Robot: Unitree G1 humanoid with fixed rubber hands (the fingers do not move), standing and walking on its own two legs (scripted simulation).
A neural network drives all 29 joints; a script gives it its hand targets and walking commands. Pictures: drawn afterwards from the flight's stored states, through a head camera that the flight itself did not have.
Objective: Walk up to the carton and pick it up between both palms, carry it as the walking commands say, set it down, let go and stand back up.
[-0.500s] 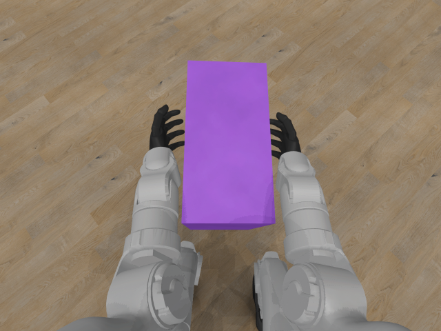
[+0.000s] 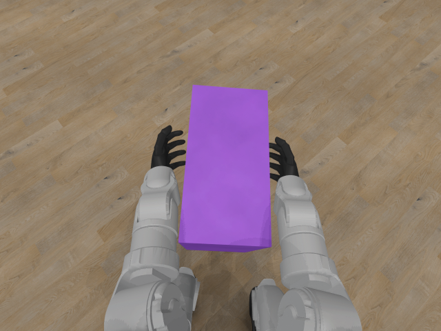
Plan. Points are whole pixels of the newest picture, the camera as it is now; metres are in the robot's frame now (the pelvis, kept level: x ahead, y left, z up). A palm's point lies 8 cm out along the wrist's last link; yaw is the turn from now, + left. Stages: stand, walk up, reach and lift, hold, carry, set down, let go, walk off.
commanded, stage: reach and lift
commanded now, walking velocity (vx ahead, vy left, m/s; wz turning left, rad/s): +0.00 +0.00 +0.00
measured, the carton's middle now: (222, 179) +0.40 +0.04 -0.11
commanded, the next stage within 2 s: none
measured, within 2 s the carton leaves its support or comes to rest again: neither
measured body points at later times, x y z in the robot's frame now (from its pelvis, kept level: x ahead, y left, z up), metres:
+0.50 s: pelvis +0.01 +0.00 +0.05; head +0.08 +0.01 +0.49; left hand +0.37 +0.15 +0.05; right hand +0.38 -0.08 +0.03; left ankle +0.07 +0.16 -0.68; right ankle +0.05 -0.14 -0.68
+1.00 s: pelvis +0.02 +0.00 +0.06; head -0.01 +0.01 +0.51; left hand +0.35 +0.15 +0.12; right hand +0.36 -0.08 +0.10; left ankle +0.07 +0.16 -0.68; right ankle +0.05 -0.14 -0.68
